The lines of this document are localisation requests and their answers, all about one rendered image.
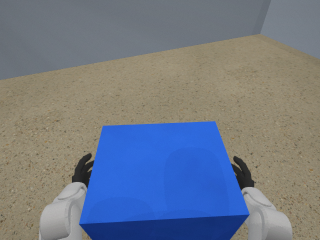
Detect robot right forearm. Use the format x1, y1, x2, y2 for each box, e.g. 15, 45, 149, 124
241, 187, 293, 240

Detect robot right hand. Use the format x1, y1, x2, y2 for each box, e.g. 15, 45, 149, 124
231, 156, 255, 191

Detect carton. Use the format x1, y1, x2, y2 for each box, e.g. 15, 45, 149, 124
79, 121, 250, 240

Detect robot left forearm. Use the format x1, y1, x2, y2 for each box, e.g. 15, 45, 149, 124
39, 182, 87, 240

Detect robot left hand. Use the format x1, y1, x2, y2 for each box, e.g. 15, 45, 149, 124
72, 153, 95, 189

